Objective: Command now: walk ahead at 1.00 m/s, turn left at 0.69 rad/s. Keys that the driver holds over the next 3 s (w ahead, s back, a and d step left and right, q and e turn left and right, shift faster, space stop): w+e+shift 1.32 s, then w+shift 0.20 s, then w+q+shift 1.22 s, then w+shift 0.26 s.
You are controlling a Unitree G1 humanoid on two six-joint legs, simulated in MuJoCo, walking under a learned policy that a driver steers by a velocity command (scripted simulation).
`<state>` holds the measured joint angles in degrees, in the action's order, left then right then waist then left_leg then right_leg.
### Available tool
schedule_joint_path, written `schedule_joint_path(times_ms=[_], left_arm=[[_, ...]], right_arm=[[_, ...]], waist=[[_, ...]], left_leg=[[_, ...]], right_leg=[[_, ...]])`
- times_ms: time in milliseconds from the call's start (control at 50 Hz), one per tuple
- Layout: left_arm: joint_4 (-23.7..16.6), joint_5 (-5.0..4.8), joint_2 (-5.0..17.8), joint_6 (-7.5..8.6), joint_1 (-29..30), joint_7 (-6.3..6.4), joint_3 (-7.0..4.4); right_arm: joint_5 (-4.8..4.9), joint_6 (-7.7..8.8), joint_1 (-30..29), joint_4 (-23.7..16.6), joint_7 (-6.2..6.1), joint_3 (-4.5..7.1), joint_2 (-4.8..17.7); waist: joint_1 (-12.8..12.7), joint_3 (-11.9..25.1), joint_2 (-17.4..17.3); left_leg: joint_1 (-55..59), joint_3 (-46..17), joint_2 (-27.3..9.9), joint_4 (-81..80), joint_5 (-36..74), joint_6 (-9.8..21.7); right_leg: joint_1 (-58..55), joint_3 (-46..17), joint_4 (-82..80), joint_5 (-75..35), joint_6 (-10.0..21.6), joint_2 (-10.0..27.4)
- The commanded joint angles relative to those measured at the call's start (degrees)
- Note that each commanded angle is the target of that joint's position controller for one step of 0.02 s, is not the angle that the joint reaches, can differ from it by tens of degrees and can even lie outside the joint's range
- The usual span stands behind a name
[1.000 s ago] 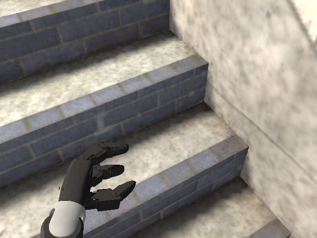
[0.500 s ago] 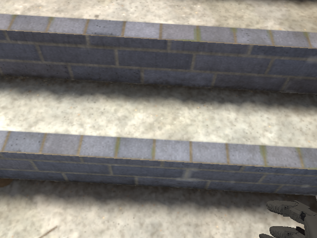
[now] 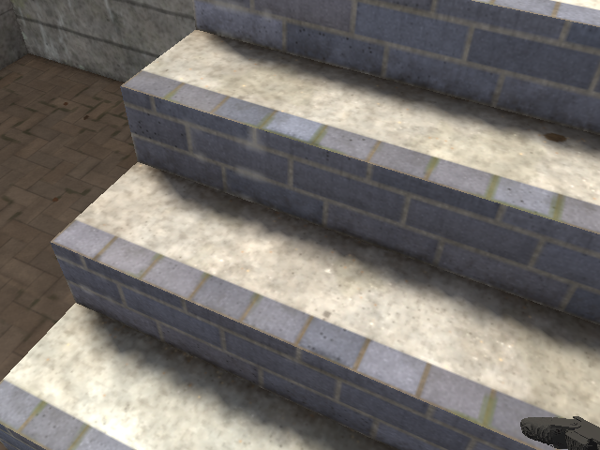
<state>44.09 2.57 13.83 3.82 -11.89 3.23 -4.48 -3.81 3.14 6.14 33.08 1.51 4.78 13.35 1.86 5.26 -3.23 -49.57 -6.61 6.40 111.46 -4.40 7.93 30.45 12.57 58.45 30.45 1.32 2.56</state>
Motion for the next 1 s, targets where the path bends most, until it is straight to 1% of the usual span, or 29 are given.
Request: schedule_joint_path(times_ms=[20, 80, 120, 200, 240, 280, 300, 320, 340, 360, 380, 400, 460, 560, 640, 680, 700, 740, 760, 780, 800, 820, 840, 860, 880, 900, 940, 980, 1000], left_arm=[[3.2, 0.4, -2.9, 4.01, -2.2, -1.98, 1.62], [2.7, -0.56, 1.7, 5.46, -0.6, -1.72, 0.96], [4.9, -0.55, 6.2, 6.33, -5.3, -1.49, -0.44], [12.6, -0.42, 2.2, 5.98, -24.1, -0.1, -0.55], [15.0, -0.05, 1.6, 4.63, -29.8, 0.8, -0.71], [12.2, -3.04, 0.3, 3.38, -17.8, -0.04, -0.24], [11.1, -3.27, 2.7, 3.97, -18.1, -1.82, 0.09], [8.1, -3.45, 12.0, 5.94, -13.4, -4.0, -2.1], [4.3, -6.41, 18.9, 7.98, -5.4, -5.07, -5.29], [-0.2, -8.38, 12.5, 9.15, -3.2, -6.59, -4.72], [-2.5, -6.64, 6.3, 8.92, -1.5, -7.37, -4.21], [-2.6, -4.18, 1.1, 7.68, -7.2, -6.34, -3.64], [-6.6, -0.76, -7.2, 4.16, -1.0, -4.73, -0.86], [-9.5, -2.26, -10.1, -1.84, 6.3, -3.55, 3.1], [-14.9, -3.32, -8.3, -4.73, 14.9, -1.21, 3.78], [-17.7, -3.47, -5.1, -5.99, 22.5, -0.84, 4.09], [-18.2, -3.88, -2.4, -6.95, 21.5, -1.46, 4.04], [-14.0, -4.98, 4.4, -7.33, 5.3, -1.34, 1.84], [-9.6, -6.29, 4.7, -7.13, -5.6, -0.63, 1.22], [-9.7, -4.36, 6.6, -5.55, -16.4, -0.31, 0.4], [-9.4, -4.04, 9.3, -4.5, -14.3, -0.89, -0.93], [-11.3, -5.36, 9.4, -4.05, -4.7, -2.16, -2.38], [-10.7, -5.96, 12.5, -3.38, 3.4, -2.09, -3.36], [-12.4, -5.83, 10.7, -3.7, 8.5, -0.98, -2.16], [-9.0, -4.08, 8.3, -2.95, 5.2, 0.0, -1.36], [-4.1, -1.82, 5.8, -1.75, -0.9, 0.03, -0.34], [-0.3, -0.35, 4.9, 1.32, -6.2, -0.88, 0.0], [1.4, -1.86, 4.9, 3.07, -6.4, -2.33, 0.3], [3.2, -1.76, 4.9, 3.54, -9.0, -2.66, 0.22]], right_arm=[[1.76, -2.23, -0.9, -6.5, -0.24, -3.76, -6.1], [2.63, -2.2, -7.6, -7.8, -0.33, -3.02, -1.4], [1.58, -2.2, -11.0, -8.9, -0.36, -2.73, -2.5], [0.37, -0.74, -30.9, -15.4, 0.0, -5.21, -7.3], [1.33, 0.42, -40.0, -19.9, 0.49, -6.82, -8.6], [3.5, 0.66, -32.8, -21.0, 2.62, -8.97, -12.6], [4.15, -0.08, -20.5, -14.8, 1.82, -5.85, -7.7], [3.87, -1.65, 3.2, -10.4, 0.22, -3.07, -3.1], [3.54, -2.25, 17.2, -8.1, -1.89, 0.59, 4.8], [2.05, -0.6, 19.8, -6.3, -2.7, 3.65, 12.6], [2.02, 0.02, 16.3, -4.4, -1.84, 5.01, 17.0], [2.05, 0.34, 9.0, -4.8, -0.2, 4.22, 13.2], [3.85, 2.11, 0.4, 4.8, 0.34, 0.21, 0.2], [1.07, 5.45, 10.4, 17.4, -0.28, -2.59, -4.4], [1.11, 6.31, 11.2, 21.6, 1.16, -2.64, -0.6], [2.39, 5.8, 11.1, 21.6, 0.05, -3.11, 0.7], [3.68, 5.98, 13.7, 21.1, -1.44, -2.93, 5.1], [7.7, 5.09, 10.3, 16.1, -4.63, -1.38, 13.9], [8.02, 4.3, 7.4, 13.0, -4.77, 0.19, 19.7], [8.72, 3.29, 1.2, 9.8, -2.99, 1.0, 19.9], [8.57, 2.5, 2.4, 8.1, -1.23, 1.18, 16.9], [4.36, 2.04, 3.2, 7.5, 1.1, 0.95, 10.6], [1.3, 2.19, -1.4, 0.2, 4.05, -1.16, 2.3], [-2.8, 3.67, -4.3, -5.9, 4.76, -2.45, -1.3], [-3.73, 4.39, -8.8, -8.4, 4.41, -3.45, -3.3], [-3.57, 5.68, -8.9, -11.1, 3.41, -5.36, -6.3], [-3.43, 5.36, -9.6, -13.1, -0.26, -8.63, -11.2], [-2.49, 3.81, -12.6, -13.3, -1.81, -8.53, -8.6], [-1.79, 3.43, -17.3, -15.3, -2.69, -8.24, -7.4]], waist=[[2.8, -11.0, 2.1], [1.6, -15.3, 1.5], [1.0, -10.6, 6.5], [-9.5, -10.2, 7.3], [-13.3, -11.0, 7.4], [-5.6, -5.0, 6.1], [-2.4, 7.5, 6.7], [8.7, 19.6, 19.1], [18.5, 27.9, 21.7], [17.1, 32.5, 4.4], [14.0, 37.4, -13.9], [7.9, 35.1, -7.1], [-3.8, 4.6, 0.4], [-7.1, -8.4, 3.1], [-11.1, -11.8, 1.9], [-10.9, -14.7, 5.0], [-11.2, -12.9, 1.4], [-17.4, 1.6, -1.5], [-19.8, 12.0, -3.8], [-21.9, 16.8, -11.7], [-18.8, 17.4, -9.3], [-14.8, 8.6, -2.3], [-8.6, 2.4, 19.2], [-5.0, 3.6, 9.8], [-5.4, 0.0, 2.3], [-3.0, -6.0, 1.8], [-0.8, -12.9, -2.1], [-0.9, -13.3, -4.5], [-3.4, -13.6, -0.3]], left_leg=[[-20.3, -7.5, -5.2, 11.0, -7.2, -0.4], [-14.4, -3.6, -3.3, -7.7, -6.3, -1.9], [-21.9, 2.8, -6.5, 2.5, -13.3, -1.0], [-50.6, 8.0, -13.8, 8.6, -36.5, 0.1], [-53.6, 10.5, -15.1, -2.5, -42.3, -1.0], [3.3, 14.9, -12.7, -39.6, -24.1, 0.9], [28.4, 20.3, -5.3, -37.2, -16.0, -0.4], [45.8, 16.1, -1.8, -37.1, -15.1, -0.4], [54.5, 4.8, -4.1, -44.9, -16.6, -1.2], [66.3, -21.7, -19.1, -62.4, -26.0, -1.6], [62.5, -41.9, -30.5, -83.9, -22.6, -2.2], [55.7, -42.8, -33.2, -86.4, -27.2, -0.6], [31.8, -18.2, -28.4, -83.4, -21.6, 0.5], [29.8, 5.5, -29.1, -92.9, -4.1, -3.1], [35.3, 21.8, -22.9, -99.7, 2.9, -7.3], [25.2, 31.7, -16.4, -108.2, 10.5, -9.7], [24.7, 32.9, -17.6, -112.7, 26.2, -7.4], [31.9, 32.4, -18.3, -100.4, 88.0, -2.3], [39.4, 30.1, -21.3, -88.1, 113.7, -0.2], [48.5, 25.6, -25.3, -72.6, 118.9, 0.8], [47.8, 22.4, -24.9, -57.8, 107.2, 1.4], [34.7, 17.3, -17.4, -34.9, 44.0, -1.6], [5.2, 10.6, -2.1, -7.4, -4.2, -6.4], [-5.1, 1.0, -1.5, 10.5, -4.5, -6.5], [-8.5, -0.8, -2.8, 16.8, -5.3, -5.7], [-15.1, -0.3, -3.5, 21.5, -5.7, -5.0], [-23.9, 0.8, -5.5, 27.2, -7.4, -4.6], [-24.5, 3.4, -7.6, 18.5, -12.9, -5.5], [-26.9, 4.3, -7.3, 22.7, -22.4, -5.6]], right_leg=[[-5.5, -26.2, -37.8, 2.8, 5.1, 15.2], [-1.8, -13.8, -46.4, -11.0, 6.7, 12.0], [-15.8, -16.2, -50.4, -16.9, 10.1, 14.0], [-48.7, -20.4, -53.2, -26.3, 11.9, 15.2], [-53.3, -20.5, -57.8, -30.5, 11.4, 14.5], [-20.0, -10.3, -68.6, -51.0, 9.9, 9.7], [-16.8, -10.0, -58.4, -87.4, 10.7, 9.5], [-19.8, -11.2, -42.8, -118.8, 10.1, 12.6], [-19.2, -15.3, -24.4, -125.1, 6.6, 11.6], [-1.6, -17.4, -1.4, -94.2, 3.7, 4.3], [2.5, -20.5, 30.4, -33.4, 2.1, -7.9], [7.8, -28.2, 52.2, -32.1, 1.4, -5.5], [20.0, -18.9, 62.8, -37.7, 3.3, 1.1], [38.1, -19.0, 75.4, -21.2, 6.4, -2.8], [48.5, -15.3, 82.1, -12.3, 12.1, -6.4], [35.6, -7.4, 55.1, -16.9, 11.7, -7.2], [26.8, -1.0, 45.4, -14.9, 11.3, -6.7], [0.2, 5.9, 32.4, -10.5, 9.7, -10.1], [-8.2, 3.6, 31.9, -10.9, 9.8, -11.7], [-12.7, -1.1, 21.5, -2.9, 9.9, -10.2], [-16.6, -6.2, 6.7, -0.4, 10.5, -14.6], [-15.9, -20.5, -10.3, -1.6, 14.7, -13.7], [-19.0, -47.4, -24.7, -14.6, 21.1, -9.6], [-17.1, -63.5, -35.6, -5.8, 22.8, -5.1], [-11.0, -66.7, -41.0, 9.0, 21.7, -4.0], [-8.1, -69.3, -43.3, 8.1, 19.9, -3.6], [-6.8, -58.1, -39.1, -15.0, 16.7, -2.9], [-5.3, -47.3, -40.1, -23.9, 14.2, -3.8], [-5.4, -45.8, -40.5, -31.4, 15.1, -3.0]])
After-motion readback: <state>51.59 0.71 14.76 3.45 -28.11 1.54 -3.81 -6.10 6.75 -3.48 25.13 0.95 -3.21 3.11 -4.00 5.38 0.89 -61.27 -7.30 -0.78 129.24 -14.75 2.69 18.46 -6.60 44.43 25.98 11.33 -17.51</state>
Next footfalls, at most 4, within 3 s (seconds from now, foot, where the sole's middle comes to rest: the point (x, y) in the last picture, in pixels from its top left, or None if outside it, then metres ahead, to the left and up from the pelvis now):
0.32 left None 0.45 0.19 -0.51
0.80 right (313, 294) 0.66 -0.02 -0.32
1.14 left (315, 92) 1.01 -0.03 -0.13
1.52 right None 1.02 -0.49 0.05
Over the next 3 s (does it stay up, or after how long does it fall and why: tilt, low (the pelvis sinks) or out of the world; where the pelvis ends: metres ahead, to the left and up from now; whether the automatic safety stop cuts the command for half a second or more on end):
stays up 1.90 -0.96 1.46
